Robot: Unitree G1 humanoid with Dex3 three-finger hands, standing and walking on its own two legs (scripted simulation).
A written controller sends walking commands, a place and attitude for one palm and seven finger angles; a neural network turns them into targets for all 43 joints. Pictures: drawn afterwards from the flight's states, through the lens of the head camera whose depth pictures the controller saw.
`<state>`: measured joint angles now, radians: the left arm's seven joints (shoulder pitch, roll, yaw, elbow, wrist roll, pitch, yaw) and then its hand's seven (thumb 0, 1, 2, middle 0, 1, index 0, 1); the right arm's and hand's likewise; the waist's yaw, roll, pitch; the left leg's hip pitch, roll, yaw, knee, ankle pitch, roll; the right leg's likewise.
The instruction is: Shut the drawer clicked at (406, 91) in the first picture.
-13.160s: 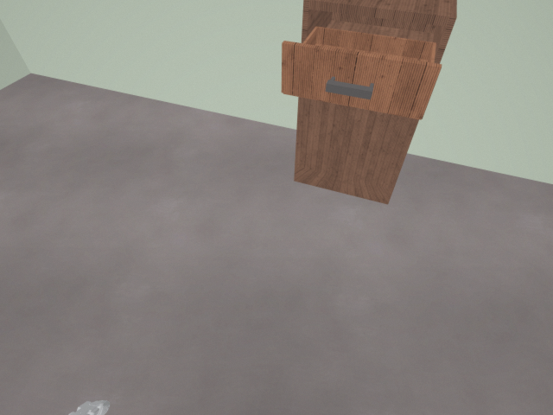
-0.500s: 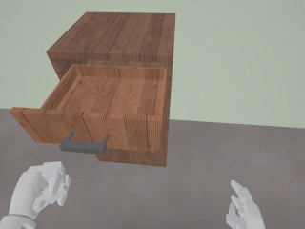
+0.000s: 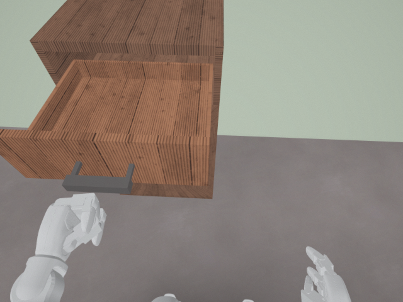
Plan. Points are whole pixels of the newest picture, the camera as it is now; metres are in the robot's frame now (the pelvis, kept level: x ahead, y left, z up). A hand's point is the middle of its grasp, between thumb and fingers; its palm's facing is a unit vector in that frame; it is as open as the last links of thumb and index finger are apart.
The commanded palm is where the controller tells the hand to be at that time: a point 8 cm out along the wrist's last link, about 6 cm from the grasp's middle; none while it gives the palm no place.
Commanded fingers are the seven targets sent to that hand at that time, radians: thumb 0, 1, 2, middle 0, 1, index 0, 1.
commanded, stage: bring the fist close to the handle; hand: left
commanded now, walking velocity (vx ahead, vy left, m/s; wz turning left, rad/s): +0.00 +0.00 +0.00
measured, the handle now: (101, 175) +0.36 +0.24 +0.03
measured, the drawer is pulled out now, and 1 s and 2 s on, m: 0.30 0.29 0.18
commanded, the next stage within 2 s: push the drawer shut in 0.68 s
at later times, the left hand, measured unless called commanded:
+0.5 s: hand (109, 219) +0.26 +0.19 +0.03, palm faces -0.02 -1.00 -0.07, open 3.3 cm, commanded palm +0.24 +0.25 +0.03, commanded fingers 0.00 0.90 0.90 -1.40 -1.60 -1.40 -1.60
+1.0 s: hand (105, 212) +0.28 +0.21 +0.02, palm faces +0.01 -1.00 -0.07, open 3.3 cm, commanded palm +0.26 +0.26 +0.03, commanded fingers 0.00 0.90 0.90 -1.40 -1.60 -1.40 -1.60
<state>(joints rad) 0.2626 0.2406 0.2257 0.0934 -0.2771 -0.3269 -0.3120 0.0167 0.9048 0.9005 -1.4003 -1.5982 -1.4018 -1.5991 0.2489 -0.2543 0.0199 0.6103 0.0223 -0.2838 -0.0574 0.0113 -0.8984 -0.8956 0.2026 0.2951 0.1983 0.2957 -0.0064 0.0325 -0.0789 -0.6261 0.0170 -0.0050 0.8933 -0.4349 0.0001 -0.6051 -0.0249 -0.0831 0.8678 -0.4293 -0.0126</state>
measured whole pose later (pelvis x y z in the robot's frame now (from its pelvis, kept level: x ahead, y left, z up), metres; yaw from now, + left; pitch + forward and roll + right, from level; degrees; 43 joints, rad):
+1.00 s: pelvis -0.01 -0.01 -0.03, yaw +0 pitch +15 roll -1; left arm 0.08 0.28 0.26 0.26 -0.28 -0.38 -0.32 0.02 0.90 0.90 -1.40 -1.60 -1.40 -1.60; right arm 0.22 -0.26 0.02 0.58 0.02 -0.17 -0.06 0.01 -0.90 -0.90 0.20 0.29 0.20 0.30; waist -0.02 0.03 -0.12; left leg -0.81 0.03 -0.02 1.05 -0.49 -0.01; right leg -0.79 -0.02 -0.10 1.02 -0.49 -0.03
